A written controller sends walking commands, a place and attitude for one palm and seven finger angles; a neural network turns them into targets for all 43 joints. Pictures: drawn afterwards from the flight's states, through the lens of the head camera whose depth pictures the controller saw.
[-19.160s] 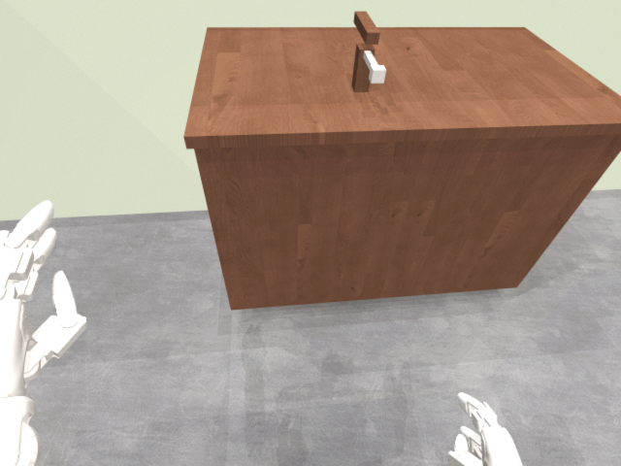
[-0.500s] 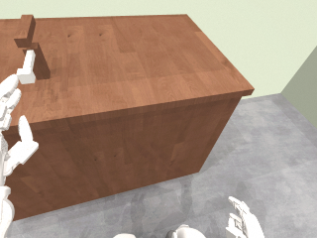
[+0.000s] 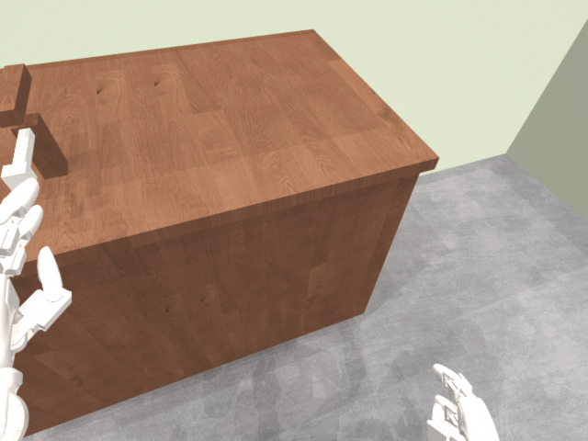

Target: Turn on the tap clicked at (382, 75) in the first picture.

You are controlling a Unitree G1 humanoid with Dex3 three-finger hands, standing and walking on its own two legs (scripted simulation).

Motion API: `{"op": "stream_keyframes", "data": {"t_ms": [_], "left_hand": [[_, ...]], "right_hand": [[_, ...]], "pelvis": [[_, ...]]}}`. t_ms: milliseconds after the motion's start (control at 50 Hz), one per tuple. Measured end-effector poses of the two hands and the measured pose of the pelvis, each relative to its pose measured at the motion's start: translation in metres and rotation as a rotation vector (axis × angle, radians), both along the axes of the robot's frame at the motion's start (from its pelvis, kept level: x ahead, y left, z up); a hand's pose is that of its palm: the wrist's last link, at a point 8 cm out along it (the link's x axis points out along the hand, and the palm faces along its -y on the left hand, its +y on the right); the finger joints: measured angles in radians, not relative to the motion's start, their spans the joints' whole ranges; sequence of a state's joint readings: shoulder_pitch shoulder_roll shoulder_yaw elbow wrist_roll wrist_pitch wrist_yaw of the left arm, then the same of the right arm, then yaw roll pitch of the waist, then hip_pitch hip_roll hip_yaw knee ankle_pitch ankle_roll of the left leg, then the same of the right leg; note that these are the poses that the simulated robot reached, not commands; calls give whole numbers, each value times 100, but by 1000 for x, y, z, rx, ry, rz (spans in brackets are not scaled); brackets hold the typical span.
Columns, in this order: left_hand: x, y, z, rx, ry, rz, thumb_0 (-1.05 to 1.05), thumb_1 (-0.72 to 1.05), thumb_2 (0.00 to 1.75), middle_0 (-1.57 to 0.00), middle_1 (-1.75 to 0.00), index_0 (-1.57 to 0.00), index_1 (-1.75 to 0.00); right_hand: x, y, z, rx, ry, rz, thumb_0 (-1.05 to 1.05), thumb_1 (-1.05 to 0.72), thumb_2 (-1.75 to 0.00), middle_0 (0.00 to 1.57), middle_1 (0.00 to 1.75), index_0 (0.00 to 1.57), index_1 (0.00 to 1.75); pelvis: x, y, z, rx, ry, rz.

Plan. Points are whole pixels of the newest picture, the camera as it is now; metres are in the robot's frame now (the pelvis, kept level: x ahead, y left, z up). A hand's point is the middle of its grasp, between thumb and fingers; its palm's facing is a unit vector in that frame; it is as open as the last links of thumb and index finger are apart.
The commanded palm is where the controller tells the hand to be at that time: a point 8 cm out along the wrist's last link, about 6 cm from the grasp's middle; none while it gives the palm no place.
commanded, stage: look again from close up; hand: left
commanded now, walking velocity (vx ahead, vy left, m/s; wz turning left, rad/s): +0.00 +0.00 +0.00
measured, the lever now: (19, 177) +0.40 +0.41 +0.13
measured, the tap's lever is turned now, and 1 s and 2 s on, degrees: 0 0 0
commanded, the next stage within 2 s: shuffle to correct the standing spot in 0.14 s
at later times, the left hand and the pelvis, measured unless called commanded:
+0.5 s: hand (85, 277) +0.24 +0.24 +0.15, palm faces +0.39 -0.84 -0.37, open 7.4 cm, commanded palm +0.19 +0.28 +0.18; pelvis +0.03 -0.01 +0.00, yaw +1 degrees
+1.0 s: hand (54, 240) +0.29 +0.29 +0.15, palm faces +0.43 -0.81 -0.40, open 7.4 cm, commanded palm +0.22 +0.32 +0.18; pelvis +0.07 +0.04 -0.02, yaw +0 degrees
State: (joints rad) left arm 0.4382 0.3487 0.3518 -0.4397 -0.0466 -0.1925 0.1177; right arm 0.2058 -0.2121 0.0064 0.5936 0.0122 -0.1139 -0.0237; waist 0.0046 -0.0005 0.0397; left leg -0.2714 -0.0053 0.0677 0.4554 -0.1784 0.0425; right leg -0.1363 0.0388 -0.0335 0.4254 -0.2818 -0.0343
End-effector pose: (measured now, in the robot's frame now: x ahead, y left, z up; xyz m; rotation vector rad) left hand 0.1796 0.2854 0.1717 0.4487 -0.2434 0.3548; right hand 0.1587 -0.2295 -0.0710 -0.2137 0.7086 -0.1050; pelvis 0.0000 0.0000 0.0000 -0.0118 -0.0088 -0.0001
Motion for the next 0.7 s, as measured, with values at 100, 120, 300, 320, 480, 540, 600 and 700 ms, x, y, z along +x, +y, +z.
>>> {"op": "stream_keyframes", "data": {"t_ms": [100,120,300,320,480,540,600,700], "left_hand": [[1,-8,-1,-12,2,1,1,88,90,-21,-30,-21,-31],[1,-9,1,-10,-6,2,1,88,90,-21,-30,-21,-31],[8,-11,4,-15,-22,32,1,89,90,-21,-30,-21,-31],[10,-12,3,-19,-15,33,1,89,90,-21,-30,-21,-31],[21,-10,-4,-19,9,11,1,89,90,-21,-30,-21,-31],[27,-3,-3,-3,-11,9,1,88,90,-21,-30,-21,-31],[34,4,0,19,-29,6,1,88,90,-21,-30,-21,-31],[44,5,4,59,-39,-14,1,89,90,-21,-30,-21,-31]], "right_hand": [[15,-3,7,-9,-34,7,2,-90,-90,20,30,20,30],[18,-3,8,-9,-37,12,2,-90,-90,20,30,20,30],[27,-2,4,10,-19,30,2,-90,-90,20,30,20,30],[26,-2,2,12,-14,29,2,-90,-90,20,30,20,30],[23,-4,-9,6,44,3,2,-90,-90,20,30,20,30],[24,-3,-12,-3,64,-7,2,-90,-90,20,30,20,30],[28,-1,-14,-4,60,-18,2,-90,-90,20,30,20,30],[36,8,-18,20,33,-27,2,-90,-90,20,30,20,30]], "pelvis": [[5,-6,1,7,-1,2],[5,-7,1,6,-1,2],[11,-13,1,4,7,2],[12,-13,1,4,8,2],[26,-7,-4,6,8,9],[32,-3,-6,16,4,7],[36,3,-9,25,2,0],[42,9,-13,27,14,5]]}}
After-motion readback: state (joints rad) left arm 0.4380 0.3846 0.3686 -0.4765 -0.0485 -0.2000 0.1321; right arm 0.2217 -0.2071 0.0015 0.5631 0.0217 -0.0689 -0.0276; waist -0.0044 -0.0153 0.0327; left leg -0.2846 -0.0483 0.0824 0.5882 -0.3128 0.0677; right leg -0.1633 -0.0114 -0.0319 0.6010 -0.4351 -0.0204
